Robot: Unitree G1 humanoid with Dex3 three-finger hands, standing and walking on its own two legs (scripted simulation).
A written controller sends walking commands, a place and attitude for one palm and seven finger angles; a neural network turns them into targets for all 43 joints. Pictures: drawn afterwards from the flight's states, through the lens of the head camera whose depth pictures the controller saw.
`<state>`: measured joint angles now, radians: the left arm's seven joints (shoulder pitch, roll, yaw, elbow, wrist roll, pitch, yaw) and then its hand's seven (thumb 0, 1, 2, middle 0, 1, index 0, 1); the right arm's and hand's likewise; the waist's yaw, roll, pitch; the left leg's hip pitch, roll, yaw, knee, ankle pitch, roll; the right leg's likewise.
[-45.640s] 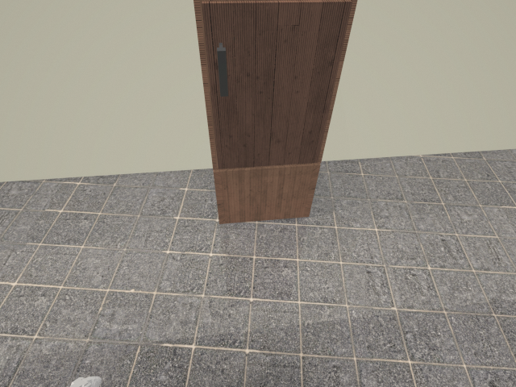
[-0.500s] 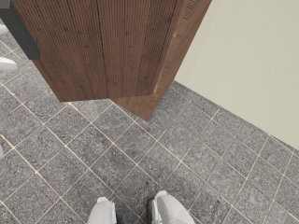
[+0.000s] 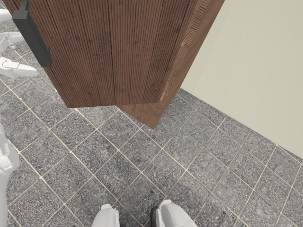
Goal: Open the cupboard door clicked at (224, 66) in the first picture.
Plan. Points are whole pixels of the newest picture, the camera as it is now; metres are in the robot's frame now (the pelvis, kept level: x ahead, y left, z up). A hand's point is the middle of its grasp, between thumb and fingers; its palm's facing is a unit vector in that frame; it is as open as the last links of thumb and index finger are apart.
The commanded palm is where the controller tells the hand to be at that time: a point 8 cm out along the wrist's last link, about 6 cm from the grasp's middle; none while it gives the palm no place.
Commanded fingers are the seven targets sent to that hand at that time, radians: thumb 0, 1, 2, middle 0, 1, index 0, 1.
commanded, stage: slide the fingers in behind the handle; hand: left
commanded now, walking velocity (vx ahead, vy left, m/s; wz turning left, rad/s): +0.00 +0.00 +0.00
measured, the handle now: (36, 35) +0.56 +0.23 +0.10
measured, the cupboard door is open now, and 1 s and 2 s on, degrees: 40 41 41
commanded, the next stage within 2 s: move the hooked fingers beside the handle in 1.16 s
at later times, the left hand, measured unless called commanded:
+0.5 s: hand (17, 52) +0.51 +0.26 +0.10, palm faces +0.12 -0.99 -0.01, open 14.7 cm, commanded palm +0.50 +0.25 +0.10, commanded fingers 0.00 -0.50 0.30 -0.30 -1.20 -0.30 -1.20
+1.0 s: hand (21, 55) +0.50 +0.25 +0.10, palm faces +0.15 -0.99 -0.02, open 15.2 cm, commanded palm +0.49 +0.23 +0.10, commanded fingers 0.00 -0.50 0.30 -0.30 -1.20 -0.30 -1.20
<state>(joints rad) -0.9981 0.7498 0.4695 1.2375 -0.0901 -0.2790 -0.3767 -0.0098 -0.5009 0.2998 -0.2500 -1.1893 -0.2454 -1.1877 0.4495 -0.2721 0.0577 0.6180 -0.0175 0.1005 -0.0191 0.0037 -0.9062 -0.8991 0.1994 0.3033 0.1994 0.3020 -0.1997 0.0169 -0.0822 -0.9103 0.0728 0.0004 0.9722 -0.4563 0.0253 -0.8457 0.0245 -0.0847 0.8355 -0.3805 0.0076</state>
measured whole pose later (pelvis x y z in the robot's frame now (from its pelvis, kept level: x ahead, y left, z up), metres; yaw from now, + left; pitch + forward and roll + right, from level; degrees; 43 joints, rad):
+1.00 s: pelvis +0.00 -0.01 +0.00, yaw +4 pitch +21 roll -5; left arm -1.02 0.57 0.25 1.22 -0.17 -0.33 -0.20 -0.01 -0.50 0.30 -0.08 -1.13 -0.06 -1.13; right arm 0.40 -0.26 0.02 0.72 -0.04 0.02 0.01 0.00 -0.91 -0.90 0.20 0.30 0.20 0.30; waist -0.13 0.02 -0.08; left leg -0.89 0.03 -0.06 0.97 -0.45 0.01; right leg -0.80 -0.01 -0.14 0.85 -0.41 0.00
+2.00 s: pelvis +0.00 +0.00 +0.00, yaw +2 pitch +22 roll -5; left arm -0.99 0.66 0.38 1.22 -0.14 -0.32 -0.32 -0.01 -0.50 0.30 -0.19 -1.19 -0.19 -1.17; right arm 0.42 -0.27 0.04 0.67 -0.02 0.05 -0.01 0.00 -0.91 -0.90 0.20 0.30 0.20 0.30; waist -0.17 0.02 -0.09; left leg -0.90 0.05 -0.03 0.98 -0.46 0.02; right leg -0.83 0.01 -0.10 0.85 -0.40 0.01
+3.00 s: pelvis +0.00 +0.00 +0.00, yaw +0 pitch +22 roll -5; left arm -0.97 0.80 0.52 1.26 -0.10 -0.31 -0.45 -0.01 -0.50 0.30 -0.30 -1.20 -0.29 -1.20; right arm 0.41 -0.29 0.06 0.60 0.00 0.09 -0.04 0.00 -0.91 -0.90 0.20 0.30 0.20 0.30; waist -0.20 0.02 -0.08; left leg -0.92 0.07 -0.01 0.99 -0.46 0.02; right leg -0.86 0.03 -0.07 0.86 -0.39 0.01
